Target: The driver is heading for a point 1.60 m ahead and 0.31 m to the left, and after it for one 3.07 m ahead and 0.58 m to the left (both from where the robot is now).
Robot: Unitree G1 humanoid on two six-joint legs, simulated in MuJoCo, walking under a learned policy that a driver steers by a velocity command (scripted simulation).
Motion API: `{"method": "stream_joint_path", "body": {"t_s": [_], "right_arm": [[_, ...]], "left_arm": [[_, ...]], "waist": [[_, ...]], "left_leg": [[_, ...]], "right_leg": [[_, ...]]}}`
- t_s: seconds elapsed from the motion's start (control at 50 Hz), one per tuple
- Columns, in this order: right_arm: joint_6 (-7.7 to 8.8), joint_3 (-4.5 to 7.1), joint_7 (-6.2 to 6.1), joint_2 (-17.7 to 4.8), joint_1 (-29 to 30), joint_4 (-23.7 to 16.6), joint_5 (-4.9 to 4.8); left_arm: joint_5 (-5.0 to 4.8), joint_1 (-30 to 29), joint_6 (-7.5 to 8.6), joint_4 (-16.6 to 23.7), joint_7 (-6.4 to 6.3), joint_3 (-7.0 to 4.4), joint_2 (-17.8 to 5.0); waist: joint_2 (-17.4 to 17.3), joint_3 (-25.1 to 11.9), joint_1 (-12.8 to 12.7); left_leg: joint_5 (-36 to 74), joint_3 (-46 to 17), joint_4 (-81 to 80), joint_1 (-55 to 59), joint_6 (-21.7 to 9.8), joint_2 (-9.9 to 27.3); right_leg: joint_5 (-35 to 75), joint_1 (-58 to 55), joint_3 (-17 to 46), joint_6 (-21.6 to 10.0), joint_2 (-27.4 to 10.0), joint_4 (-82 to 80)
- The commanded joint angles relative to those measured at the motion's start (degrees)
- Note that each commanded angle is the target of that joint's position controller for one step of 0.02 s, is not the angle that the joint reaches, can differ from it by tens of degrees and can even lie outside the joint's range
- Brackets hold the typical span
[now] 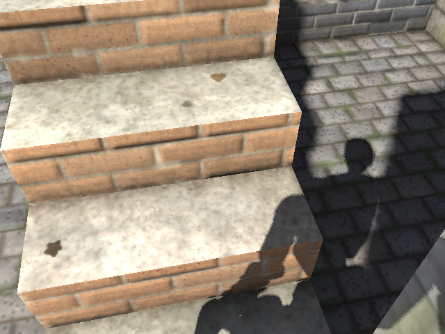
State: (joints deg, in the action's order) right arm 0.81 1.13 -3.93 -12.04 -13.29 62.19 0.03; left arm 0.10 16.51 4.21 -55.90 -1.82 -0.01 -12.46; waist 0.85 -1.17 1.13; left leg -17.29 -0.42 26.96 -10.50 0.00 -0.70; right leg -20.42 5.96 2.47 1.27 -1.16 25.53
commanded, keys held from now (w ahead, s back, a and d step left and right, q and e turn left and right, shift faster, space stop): w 1.00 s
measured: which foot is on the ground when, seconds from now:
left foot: down 0.00-1.00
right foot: down 0.00-1.00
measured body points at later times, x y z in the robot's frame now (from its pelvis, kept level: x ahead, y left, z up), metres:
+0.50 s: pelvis +0.00 -0.01 +0.01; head +0.00 +0.00 +0.46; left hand +0.11 +0.25 -0.12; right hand +0.09 -0.26 -0.13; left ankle -0.03 +0.12 -0.74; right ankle -0.08 -0.14 -0.74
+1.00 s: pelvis -0.01 +0.00 +0.01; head -0.01 -0.01 +0.46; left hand +0.10 +0.24 -0.11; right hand +0.09 -0.24 -0.13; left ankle -0.03 +0.12 -0.74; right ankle -0.08 -0.14 -0.74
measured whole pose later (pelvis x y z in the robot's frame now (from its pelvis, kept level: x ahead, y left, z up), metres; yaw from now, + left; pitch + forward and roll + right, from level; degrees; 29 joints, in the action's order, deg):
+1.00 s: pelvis -0.01 +0.00 +0.01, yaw +0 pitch +0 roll +1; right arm 3.3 -1.9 -1.2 -12.0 -7.5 58.3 -0.5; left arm 1.0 8.4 3.3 -54.7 -3.3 1.8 -12.8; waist -0.2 -0.3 0.3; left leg -7.9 -1.0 11.6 -3.5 0.2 -0.6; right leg -11.1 -0.7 2.8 1.4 -1.4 10.5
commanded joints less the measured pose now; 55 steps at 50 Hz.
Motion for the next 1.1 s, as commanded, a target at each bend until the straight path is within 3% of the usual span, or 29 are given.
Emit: {"method": "stream_joint_path", "body": {"t_s": [0.02, 0.08, 0.2, 0.28, 0.36, 0.46, 0.74, 0.76, 0.8, 0.84, 0.88, 1.1], "right_arm": [[0.29, 0.25, -0.33, -5.8, -2.0, -1.5, 0.27], [-0.3, 0.1, -0.19, -6.4, -0.6, -2.1, -0.06], [-0.43, -0.29, -0.09, -5.2, 1.2, -2.7, -0.08], [-0.17, -0.15, 0.0, -6.0, 2.6, -3.2, 0.15], [0.2, -0.27, -0.06, -5.9, 4.2, -3.4, 0.15], [0.55, -0.38, 0.07, -6.1, 5.9, -3.9, 0.26], [1.19, -0.69, 0.14, -6.9, 7.0, -4.2, 0.27], [2.51, -1.95, 1.37, -3.9, 6.8, -4.5, -0.58], [3.35, -1.9, 2.0, -5.0, 7.3, -5.0, -0.49], [3.49, -1.86, 2.16, -6.3, 7.1, -5.4, -0.39], [3.3, -1.83, 2.4, -6.4, 7.3, -5.9, -0.63], [3.17, -1.95, 2.81, -5.9, 7.3, -7.5, -0.43]], "left_arm": [[-0.1, 1.8, 0.26, 2.6, 0.33, -1.28, -7.1], [-0.45, 0.4, -0.73, 3.3, 0.26, -1.75, -7.5], [-0.37, -1.7, -1.75, 3.9, 0.26, -1.83, -6.4], [-0.2, -3.4, -1.82, 4.0, 0.21, -2.27, -7.6], [-0.04, -5.0, -1.92, 4.1, 0.05, -2.25, -7.6], [0.08, -6.3, -1.51, 4.1, 0.21, -2.26, -7.7], [0.2, -7.5, -0.41, 3.3, 0.41, -1.5, -8.1], [1.45, -9.4, -0.62, 4.8, -0.75, 0.02, -4.0], [1.36, -8.8, -0.59, 4.4, -1.29, -0.23, -6.7], [1.09, -8.6, -0.43, 4.4, -1.22, -0.19, -7.4], [0.97, -8.6, -0.39, 4.1, -1.58, 0.27, -6.6], [0.86, -9.5, -0.21, 3.4, -1.75, 0.88, -6.8]], "waist": [[-0.1, -1.8, 0.1], [0.1, -5.3, -0.1], [-0.4, -2.3, -0.2], [0.1, -2.6, 0.1], [-0.2, -0.5, 0.0], [-0.1, -0.7, 0.1], [-0.2, 0.0, 0.2], [-3.8, 0.9, -0.9], [-1.9, -0.2, -1.0], [-0.9, -1.3, -1.0], [0.0, -1.5, -1.2], [-0.4, -0.6, -1.0]], "left_leg": [[38.6, -2.8, -2.0, 6.7, -2.0, 2.1], [39.1, -2.8, -3.1, 9.2, -1.7, 2.4], [37.2, -3.2, -6.5, 9.0, -1.3, 3.0], [33.0, -3.4, -8.4, 9.6, -0.8, 2.9], [28.9, -3.6, -10.3, 8.8, -0.6, 3.0], [26.4, -3.7, -11.5, 9.0, -0.4, 3.3], [19.5, -4.5, -13.4, 8.5, -0.2, 3.3], [23.0, -3.5, -14.9, 7.2, -1.0, 5.2], [26.7, -4.1, -14.5, 8.5, -1.1, 5.6], [26.8, -4.1, -14.5, 9.3, -1.2, 5.8], [26.6, -4.3, -14.7, 9.5, -1.1, 6.1], [24.0, -4.2, -15.3, 9.1, -0.4, 5.9]], "right_leg": [[39.0, 1.0, 0.9, 0.5, -0.9, -2.8], [39.8, -2.9, 0.7, 0.8, -1.3, -3.9], [37.7, -3.6, 1.1, 1.1, -2.1, -7.1], [33.8, -3.9, 1.5, 1.4, -1.9, -8.7], [30.1, -3.0, 2.1, 1.6, -2.1, -10.4], [28.0, -3.1, 2.5, 1.7, -2.4, -11.5], [20.9, -1.8, 3.1, 1.9, -2.1, -13.6], [21.2, -3.7, 3.1, 0.6, -4.3, -15.4], [23.6, -4.9, 3.3, 0.3, -4.5, -15.1], [24.2, -5.3, 3.2, 0.4, -4.6, -15.0], [23.9, -5.4, 2.9, 0.3, -4.7, -15.2], [22.8, -4.5, 2.9, 0.3, -4.9, -15.5]]}}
